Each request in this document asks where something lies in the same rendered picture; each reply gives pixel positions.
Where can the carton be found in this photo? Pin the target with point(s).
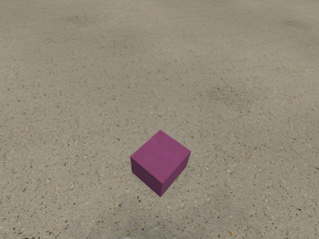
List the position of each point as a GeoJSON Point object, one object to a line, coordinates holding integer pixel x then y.
{"type": "Point", "coordinates": [159, 162]}

